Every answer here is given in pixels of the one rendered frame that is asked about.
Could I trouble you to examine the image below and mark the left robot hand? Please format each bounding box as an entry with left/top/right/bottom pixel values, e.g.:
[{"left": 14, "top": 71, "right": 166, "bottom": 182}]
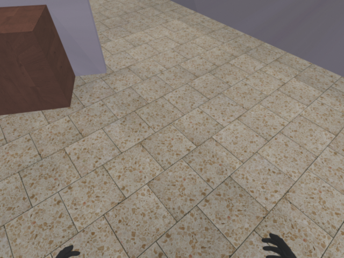
[{"left": 56, "top": 245, "right": 80, "bottom": 258}]

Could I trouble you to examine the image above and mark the right robot hand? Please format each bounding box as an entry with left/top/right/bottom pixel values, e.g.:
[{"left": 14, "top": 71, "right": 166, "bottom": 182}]
[{"left": 262, "top": 233, "right": 296, "bottom": 258}]

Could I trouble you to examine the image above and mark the pedestal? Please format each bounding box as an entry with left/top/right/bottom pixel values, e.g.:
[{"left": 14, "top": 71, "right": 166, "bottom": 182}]
[{"left": 0, "top": 5, "right": 75, "bottom": 116}]

